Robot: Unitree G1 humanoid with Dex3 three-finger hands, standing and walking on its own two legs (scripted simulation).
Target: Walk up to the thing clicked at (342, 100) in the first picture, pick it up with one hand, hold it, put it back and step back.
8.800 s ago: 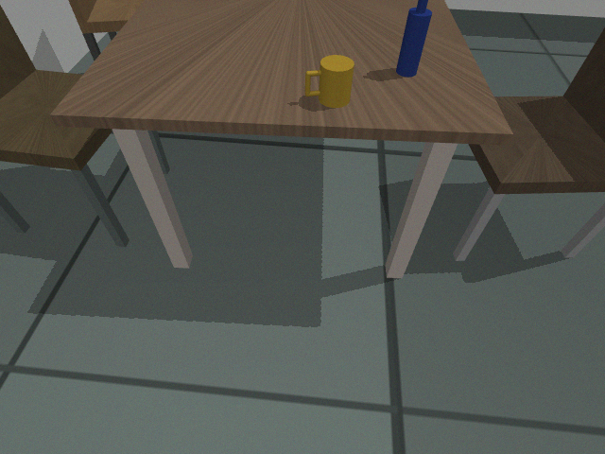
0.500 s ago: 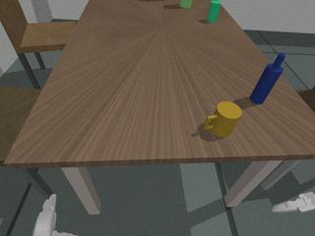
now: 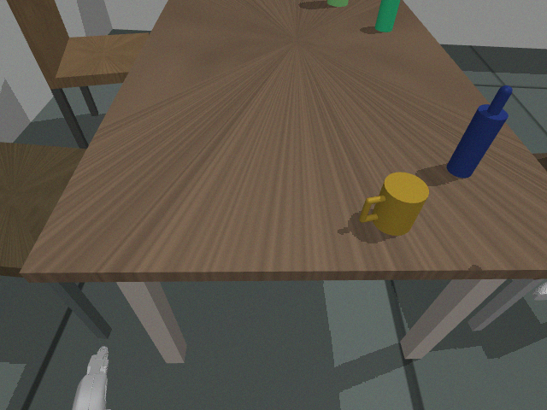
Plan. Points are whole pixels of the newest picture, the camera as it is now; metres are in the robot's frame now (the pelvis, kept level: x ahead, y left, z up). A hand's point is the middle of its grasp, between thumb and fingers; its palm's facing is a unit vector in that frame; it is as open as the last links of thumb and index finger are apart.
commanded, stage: go down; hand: right
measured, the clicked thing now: (390, 205) +0.45 -0.21 +0.02
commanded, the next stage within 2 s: none
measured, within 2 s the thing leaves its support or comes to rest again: neither
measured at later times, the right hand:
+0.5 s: hand out of the picture +0.32 -0.39 +0.16, palm faces +0.23 +0.97 +0.00, open 17.4 cm
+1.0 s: hand out of the picture +0.35 -0.41 +0.15, palm faces +0.25 +0.97 +0.00, open 17.3 cm
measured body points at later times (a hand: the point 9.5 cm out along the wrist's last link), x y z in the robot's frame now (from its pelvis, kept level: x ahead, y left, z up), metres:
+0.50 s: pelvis +0.00 -0.01 +0.00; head +0.01 -0.02 +0.45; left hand +0.15 +0.25 -0.08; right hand +0.30 -0.44 +0.16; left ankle -0.03 +0.12 -0.74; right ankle +0.04 -0.12 -0.74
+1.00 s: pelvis +0.02 -0.01 -0.01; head +0.04 -0.02 +0.44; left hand +0.17 +0.26 -0.08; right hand +0.33 -0.46 +0.16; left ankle -0.03 +0.12 -0.74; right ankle +0.04 -0.12 -0.74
